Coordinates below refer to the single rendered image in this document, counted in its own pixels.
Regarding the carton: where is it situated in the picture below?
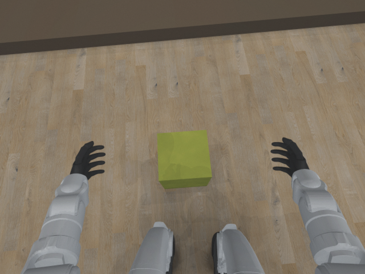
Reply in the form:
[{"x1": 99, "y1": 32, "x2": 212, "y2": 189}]
[{"x1": 157, "y1": 130, "x2": 212, "y2": 189}]

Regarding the right robot forearm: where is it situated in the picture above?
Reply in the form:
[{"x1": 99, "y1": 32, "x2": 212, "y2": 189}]
[{"x1": 291, "y1": 169, "x2": 365, "y2": 265}]

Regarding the left robot forearm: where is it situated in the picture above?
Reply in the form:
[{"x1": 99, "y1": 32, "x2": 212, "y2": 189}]
[{"x1": 21, "y1": 174, "x2": 89, "y2": 274}]

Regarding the robot right hand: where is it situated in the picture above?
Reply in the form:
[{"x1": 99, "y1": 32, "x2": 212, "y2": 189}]
[{"x1": 270, "y1": 138, "x2": 309, "y2": 178}]

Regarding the left robot thigh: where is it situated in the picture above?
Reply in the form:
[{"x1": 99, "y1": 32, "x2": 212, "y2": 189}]
[{"x1": 129, "y1": 227, "x2": 173, "y2": 274}]

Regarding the robot left hand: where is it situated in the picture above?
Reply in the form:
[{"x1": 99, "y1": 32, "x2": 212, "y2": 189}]
[{"x1": 70, "y1": 141, "x2": 106, "y2": 180}]

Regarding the robot right upper arm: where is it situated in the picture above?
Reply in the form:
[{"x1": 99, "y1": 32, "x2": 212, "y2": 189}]
[{"x1": 315, "y1": 263, "x2": 365, "y2": 274}]

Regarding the robot right foot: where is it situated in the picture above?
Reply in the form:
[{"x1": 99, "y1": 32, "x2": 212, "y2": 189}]
[{"x1": 212, "y1": 232, "x2": 227, "y2": 274}]

